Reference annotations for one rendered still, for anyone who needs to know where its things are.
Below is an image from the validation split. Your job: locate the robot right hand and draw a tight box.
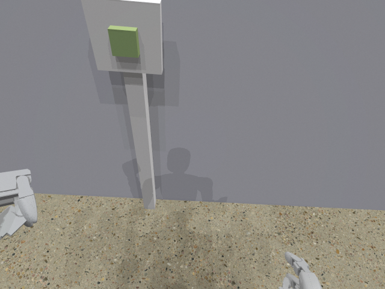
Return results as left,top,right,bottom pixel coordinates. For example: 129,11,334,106
279,252,322,289

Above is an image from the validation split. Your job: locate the robot left hand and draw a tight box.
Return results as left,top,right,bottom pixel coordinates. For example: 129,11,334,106
0,169,37,240

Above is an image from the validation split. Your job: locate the button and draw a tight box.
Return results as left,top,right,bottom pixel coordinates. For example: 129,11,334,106
108,25,140,58

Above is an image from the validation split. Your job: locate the panel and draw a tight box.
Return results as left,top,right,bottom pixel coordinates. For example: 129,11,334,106
81,0,163,210

